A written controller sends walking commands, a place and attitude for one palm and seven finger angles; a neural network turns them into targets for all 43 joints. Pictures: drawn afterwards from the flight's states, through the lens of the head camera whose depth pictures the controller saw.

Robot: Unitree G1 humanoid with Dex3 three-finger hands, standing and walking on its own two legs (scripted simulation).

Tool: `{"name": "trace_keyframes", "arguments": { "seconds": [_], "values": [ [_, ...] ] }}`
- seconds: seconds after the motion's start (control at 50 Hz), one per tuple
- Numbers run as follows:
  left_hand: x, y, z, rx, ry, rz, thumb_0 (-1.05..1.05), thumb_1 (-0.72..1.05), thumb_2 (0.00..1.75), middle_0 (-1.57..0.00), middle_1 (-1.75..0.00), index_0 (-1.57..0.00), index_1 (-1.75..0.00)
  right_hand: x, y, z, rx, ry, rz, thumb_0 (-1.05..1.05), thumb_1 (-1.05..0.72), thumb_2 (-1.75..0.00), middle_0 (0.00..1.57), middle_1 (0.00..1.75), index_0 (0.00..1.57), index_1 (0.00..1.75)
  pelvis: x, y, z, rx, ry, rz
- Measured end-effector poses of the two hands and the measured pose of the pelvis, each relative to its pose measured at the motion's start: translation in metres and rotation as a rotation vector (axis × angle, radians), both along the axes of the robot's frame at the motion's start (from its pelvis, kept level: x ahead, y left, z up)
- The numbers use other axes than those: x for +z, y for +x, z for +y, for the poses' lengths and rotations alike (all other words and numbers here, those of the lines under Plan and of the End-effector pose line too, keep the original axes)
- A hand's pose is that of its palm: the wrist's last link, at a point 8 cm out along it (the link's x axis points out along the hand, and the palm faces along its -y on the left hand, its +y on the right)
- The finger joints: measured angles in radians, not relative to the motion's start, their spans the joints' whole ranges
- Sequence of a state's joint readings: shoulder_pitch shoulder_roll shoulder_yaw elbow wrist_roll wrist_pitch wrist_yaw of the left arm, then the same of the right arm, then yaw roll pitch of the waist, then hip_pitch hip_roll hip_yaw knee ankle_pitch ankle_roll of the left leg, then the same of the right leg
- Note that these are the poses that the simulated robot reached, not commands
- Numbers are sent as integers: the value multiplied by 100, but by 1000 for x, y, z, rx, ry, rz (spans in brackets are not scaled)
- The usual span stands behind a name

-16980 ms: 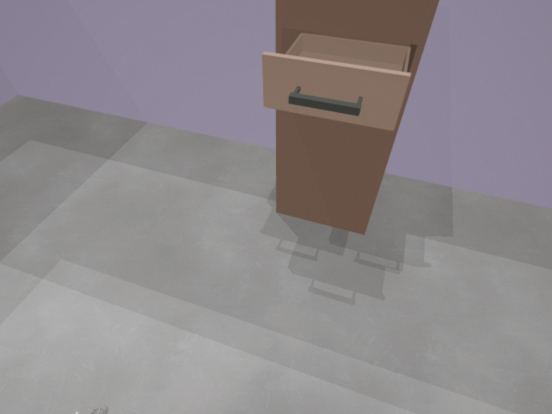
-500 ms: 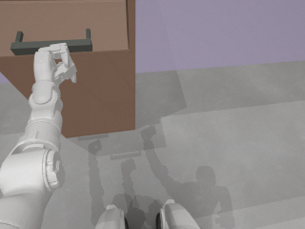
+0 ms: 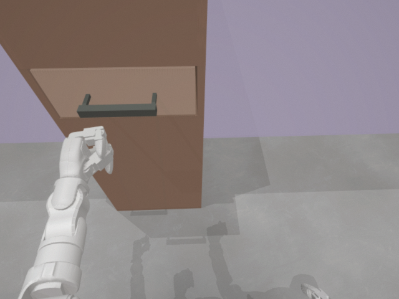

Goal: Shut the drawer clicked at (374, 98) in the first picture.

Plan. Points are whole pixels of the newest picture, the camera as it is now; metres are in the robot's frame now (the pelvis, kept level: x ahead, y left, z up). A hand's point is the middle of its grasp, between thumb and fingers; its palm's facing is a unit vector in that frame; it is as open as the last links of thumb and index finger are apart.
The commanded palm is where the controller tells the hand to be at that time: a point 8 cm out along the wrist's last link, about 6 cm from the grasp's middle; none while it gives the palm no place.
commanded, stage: draw the hand back to the body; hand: left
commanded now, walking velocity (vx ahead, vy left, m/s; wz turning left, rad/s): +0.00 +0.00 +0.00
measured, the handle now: (119, 104) +0.57 +0.21 +0.04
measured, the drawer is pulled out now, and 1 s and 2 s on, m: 0.00 0.00 0.00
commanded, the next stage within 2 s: step back with the hand held close in 1.04 s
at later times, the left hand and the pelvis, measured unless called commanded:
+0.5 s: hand (47, 208) +0.24 +0.22 +0.14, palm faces +0.29 -0.91 -0.28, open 3.3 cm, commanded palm +0.19 +0.26 +0.16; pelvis -0.02 +0.00 +0.03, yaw +1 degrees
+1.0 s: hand out of the picture +0.15 +0.25 +0.19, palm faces +0.44 -0.81 -0.40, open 3.2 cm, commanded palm +0.11 +0.29 +0.21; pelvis -0.02 +0.01 +0.04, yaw +2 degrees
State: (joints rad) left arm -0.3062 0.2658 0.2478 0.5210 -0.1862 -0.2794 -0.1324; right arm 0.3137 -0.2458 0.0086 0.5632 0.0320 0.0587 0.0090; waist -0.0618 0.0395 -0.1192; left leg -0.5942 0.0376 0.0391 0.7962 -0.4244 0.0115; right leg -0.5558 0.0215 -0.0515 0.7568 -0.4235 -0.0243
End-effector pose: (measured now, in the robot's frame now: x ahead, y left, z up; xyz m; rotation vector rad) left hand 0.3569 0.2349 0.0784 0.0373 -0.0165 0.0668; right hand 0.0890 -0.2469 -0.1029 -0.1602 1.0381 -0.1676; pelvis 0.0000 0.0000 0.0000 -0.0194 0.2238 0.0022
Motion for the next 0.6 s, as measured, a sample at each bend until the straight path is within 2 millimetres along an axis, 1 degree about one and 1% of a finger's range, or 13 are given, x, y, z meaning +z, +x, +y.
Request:
{"name": "trace_keyframes", "arguments": {
  "seconds": [0.1,0.18,0.28,0.42,0.52,0.6],
  "values": [
    [21,-33,8,-12,1,-36,1,90,90,-140,-160,-140,-160,15,34,1,46,-10,-126,1,-91,-90,20,30,20,30,5,-3,-1,15,2,-52],
    [32,-58,10,-26,-4,-35,1,90,90,-140,-160,-140,-160,28,54,5,81,-9,-224,1,-91,-90,20,30,20,30,9,-8,-2,24,6,-93],
    [46,-92,14,74,150,14,1,90,90,-140,-160,-141,-160,45,72,14,100,-14,-293,1,-91,-90,20,30,20,30,19,-13,-2,17,17,-164],
    [64,-133,27,206,225,27,1,89,90,-140,-160,-141,-160,59,81,30,150,-10,-329,1,-91,-90,20,30,20,30,31,-17,-1,23,22,-239],
    [82,-155,29,239,257,-14,1,89,90,-140,-160,-141,-160,60,80,39,175,7,-338,1,-90,-90,20,30,21,30,35,-18,1,22,23,-273],
    [94,-174,31,251,283,-44,1,89,90,-140,-160,-141,-160,60,76,42,177,18,-335,1,-90,-90,20,30,21,30,37,-17,2,19,23,-290]
  ]
}}
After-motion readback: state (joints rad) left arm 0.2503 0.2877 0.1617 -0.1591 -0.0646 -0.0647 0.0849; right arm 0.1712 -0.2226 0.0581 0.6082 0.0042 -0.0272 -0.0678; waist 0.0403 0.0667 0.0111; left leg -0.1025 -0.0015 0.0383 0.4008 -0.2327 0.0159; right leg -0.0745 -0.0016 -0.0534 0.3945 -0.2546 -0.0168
